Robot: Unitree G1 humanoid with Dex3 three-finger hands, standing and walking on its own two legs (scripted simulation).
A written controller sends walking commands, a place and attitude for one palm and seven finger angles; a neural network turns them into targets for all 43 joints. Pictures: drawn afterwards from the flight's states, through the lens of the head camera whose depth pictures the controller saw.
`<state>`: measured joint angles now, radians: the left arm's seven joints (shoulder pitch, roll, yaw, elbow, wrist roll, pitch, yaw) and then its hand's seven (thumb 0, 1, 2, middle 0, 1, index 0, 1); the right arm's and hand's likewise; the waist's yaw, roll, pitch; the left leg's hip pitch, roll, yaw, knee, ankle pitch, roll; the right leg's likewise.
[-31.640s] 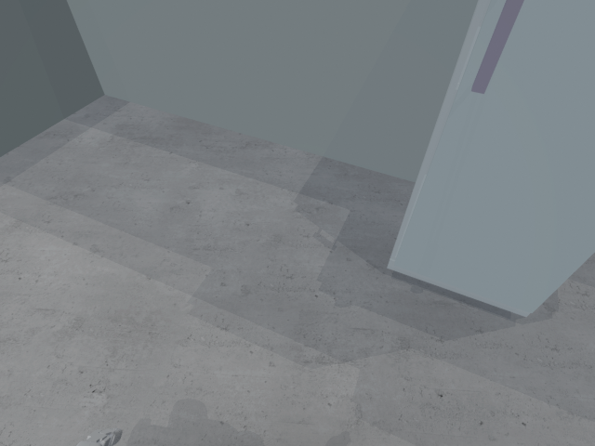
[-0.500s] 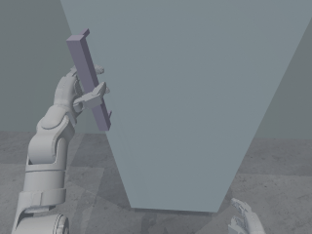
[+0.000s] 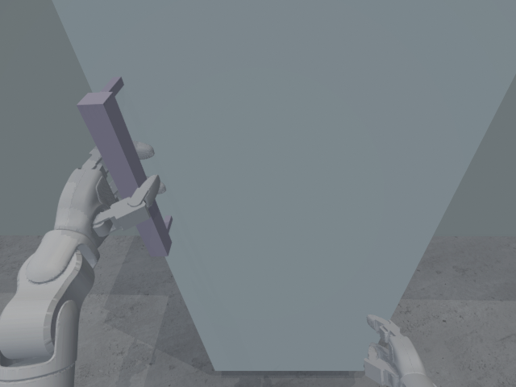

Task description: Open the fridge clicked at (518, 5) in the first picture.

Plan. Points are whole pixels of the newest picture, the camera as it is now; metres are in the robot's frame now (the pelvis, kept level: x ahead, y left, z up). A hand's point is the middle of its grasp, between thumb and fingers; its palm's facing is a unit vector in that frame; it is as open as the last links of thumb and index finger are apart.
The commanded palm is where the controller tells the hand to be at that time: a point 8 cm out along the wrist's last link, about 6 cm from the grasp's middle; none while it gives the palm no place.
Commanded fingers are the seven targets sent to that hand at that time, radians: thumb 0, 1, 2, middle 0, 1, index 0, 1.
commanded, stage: walk backward, drawing the door open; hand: left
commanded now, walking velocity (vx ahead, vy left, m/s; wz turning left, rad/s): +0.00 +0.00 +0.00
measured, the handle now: (141, 177) +0.33 +0.19 +0.21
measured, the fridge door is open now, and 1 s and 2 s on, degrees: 2 2 26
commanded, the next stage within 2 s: none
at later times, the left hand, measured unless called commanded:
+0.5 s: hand (142, 198) +0.30 +0.17 +0.21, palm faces +0.25 -0.92 -0.31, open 7.5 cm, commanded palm +0.25 +0.22 +0.21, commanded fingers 0.00 0.90 0.90 -0.45 -1.40 -0.45 -1.40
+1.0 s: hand (143, 202) +0.29 +0.17 +0.21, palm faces +0.16 -0.97 -0.18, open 7.5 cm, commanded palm +0.25 +0.22 +0.21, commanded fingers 0.00 0.90 0.90 -0.45 -1.40 -0.45 -1.40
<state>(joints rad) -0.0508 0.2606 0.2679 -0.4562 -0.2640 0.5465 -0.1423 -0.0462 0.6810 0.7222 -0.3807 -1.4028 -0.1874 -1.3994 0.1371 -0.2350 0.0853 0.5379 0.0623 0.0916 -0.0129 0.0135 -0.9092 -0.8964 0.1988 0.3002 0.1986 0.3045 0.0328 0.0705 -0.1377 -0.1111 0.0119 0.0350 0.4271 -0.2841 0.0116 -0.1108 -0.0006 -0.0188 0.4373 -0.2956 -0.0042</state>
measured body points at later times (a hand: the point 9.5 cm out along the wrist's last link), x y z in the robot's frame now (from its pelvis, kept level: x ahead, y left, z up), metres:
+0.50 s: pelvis +0.07 -0.01 +0.00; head +0.11 -0.03 +0.44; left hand +0.28 +0.22 +0.22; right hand +0.25 -0.19 -0.11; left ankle -0.07 +0.12 -0.69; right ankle +0.17 -0.04 -0.74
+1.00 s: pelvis -0.01 +0.01 -0.02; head +0.03 +0.02 +0.43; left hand +0.28 +0.22 +0.21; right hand +0.20 -0.22 -0.10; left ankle -0.10 +0.11 -0.75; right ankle +0.16 -0.04 -0.74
